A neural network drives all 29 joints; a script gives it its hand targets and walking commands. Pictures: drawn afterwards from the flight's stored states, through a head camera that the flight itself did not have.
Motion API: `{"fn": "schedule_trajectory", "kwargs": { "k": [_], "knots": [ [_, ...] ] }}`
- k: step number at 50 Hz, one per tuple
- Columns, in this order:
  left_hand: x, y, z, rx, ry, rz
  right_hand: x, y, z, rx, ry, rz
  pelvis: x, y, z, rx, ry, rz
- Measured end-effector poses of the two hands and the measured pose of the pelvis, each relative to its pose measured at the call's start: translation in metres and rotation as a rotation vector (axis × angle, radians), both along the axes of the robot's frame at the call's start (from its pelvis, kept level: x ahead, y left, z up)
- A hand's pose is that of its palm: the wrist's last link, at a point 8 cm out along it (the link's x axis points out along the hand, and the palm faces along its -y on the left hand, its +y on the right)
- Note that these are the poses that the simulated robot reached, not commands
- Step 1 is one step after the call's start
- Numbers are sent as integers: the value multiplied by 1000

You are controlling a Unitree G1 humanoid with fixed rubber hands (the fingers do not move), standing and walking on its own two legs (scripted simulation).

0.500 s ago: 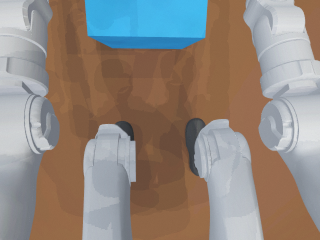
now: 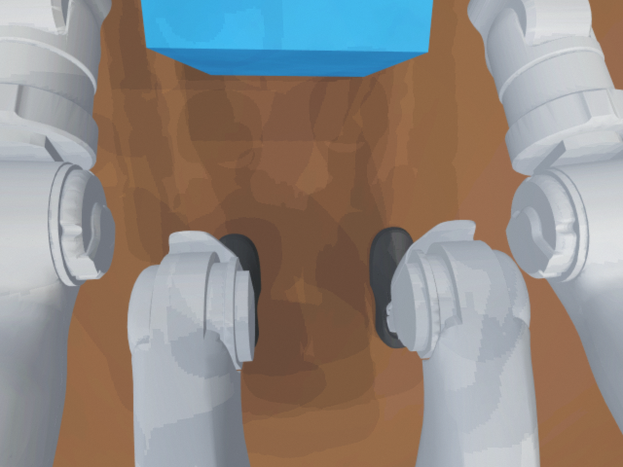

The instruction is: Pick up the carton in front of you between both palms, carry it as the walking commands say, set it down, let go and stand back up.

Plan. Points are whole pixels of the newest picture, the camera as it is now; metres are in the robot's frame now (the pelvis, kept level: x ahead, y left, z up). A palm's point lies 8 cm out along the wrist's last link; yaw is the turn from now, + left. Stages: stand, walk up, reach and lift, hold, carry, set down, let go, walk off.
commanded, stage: reach and lift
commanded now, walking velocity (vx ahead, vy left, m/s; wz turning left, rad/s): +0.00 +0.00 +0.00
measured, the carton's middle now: out of the picture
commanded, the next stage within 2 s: none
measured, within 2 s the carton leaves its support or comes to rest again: leaves its support in 0.58 s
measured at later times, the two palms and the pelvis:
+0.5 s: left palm out of the picture +0.57 +0.19 -0.17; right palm out of the picture +0.56 -0.12 -0.17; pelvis +0.00 +0.00 +0.00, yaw +0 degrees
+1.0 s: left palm out of the picture +0.50 +0.18 +0.02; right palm out of the picture +0.51 -0.12 +0.02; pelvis -0.02 -0.01 +0.09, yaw +2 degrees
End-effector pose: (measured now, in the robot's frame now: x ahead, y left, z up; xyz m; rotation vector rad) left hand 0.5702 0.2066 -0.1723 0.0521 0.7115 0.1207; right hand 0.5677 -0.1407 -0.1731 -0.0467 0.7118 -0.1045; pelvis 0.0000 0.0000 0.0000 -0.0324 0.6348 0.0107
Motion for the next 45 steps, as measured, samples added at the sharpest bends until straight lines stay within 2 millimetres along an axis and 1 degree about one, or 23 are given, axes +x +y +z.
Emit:
{"fn": "schedule_trajectory", "kwargs": {
  "k": [6, 8, 10, 14, 22, 26, 28, 30, 33, 37, 41, 45],
  "knots": [
    [-4, -6, 2, -7, 3, -12, -5, 2, 2, 4, 3, 7, -6, -1, 4, 0, -6, -2],
    [-4, -13, 2, -17, 4, -27, -4, 8, 3, 15, 1, 21, -8, -1, 5, 1, -12, -2],
    [-3, -21, 2, -27, 2, -36, -4, 19, 3, 31, 2, 42, -10, -2, 7, 1, -21, -3],
    [-2, -21, 2, -13, 10, -30, -4, 22, 2, 21, 4, 18, -12, -2, 8, 0, -41, -1],
    [-2, -18, 1, -48, 16, -47, -5, 19, 0, 72, 3, 13, -5, 0, -2, 1, -44, -2],
    [-4, -20, 1, -56, 19, -47, -3, 19, 1, 57, 14, 5, 0, 0, -4, 5, -29, -4],
    [-6, -22, 3, -48, 22, -43, -3, 19, 5, 46, 16, -11, 2, 0, -4, 6, -15, -4],
    [-10, -23, 9, -26, 21, -17, -4, 21, 13, 35, 11, -30, 3, 0, -2, 5, 1, -2],
    [-15, -24, 30, -16, -3, 25, -8, 25, 36, 32, -13, -37, 2, -1, 7, 4, 0, 4],
    [-24, -21, 78, -31, -40, 42, -17, 27, 81, 44, -51, -37, -1, -3, 22, 1, 27, 13],
    [-38, -19, 127, -40, -30, 55, -30, 29, 128, 53, -40, -33, -4, -5, 42, 3, 77, 22],
    [-54, -21, 165, -35, -8, 50, -45, 27, 166, 47, -19, -28, -10, -7, 67, 3, 101, 27]
  ]
}}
